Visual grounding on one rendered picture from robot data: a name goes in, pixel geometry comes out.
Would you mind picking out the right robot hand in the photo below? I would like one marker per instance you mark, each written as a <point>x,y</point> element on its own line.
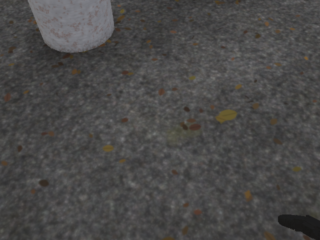
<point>308,225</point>

